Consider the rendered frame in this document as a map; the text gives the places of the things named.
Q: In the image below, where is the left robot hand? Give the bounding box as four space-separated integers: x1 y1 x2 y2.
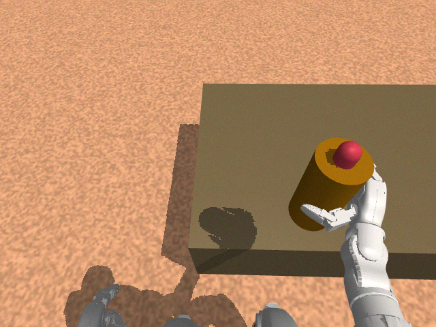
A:
77 284 127 327

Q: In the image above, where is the right robot arm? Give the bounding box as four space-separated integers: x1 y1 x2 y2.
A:
341 222 413 327

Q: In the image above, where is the bottle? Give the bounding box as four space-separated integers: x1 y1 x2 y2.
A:
288 138 374 231

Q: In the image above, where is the right robot hand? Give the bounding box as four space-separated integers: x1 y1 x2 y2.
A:
300 164 387 232

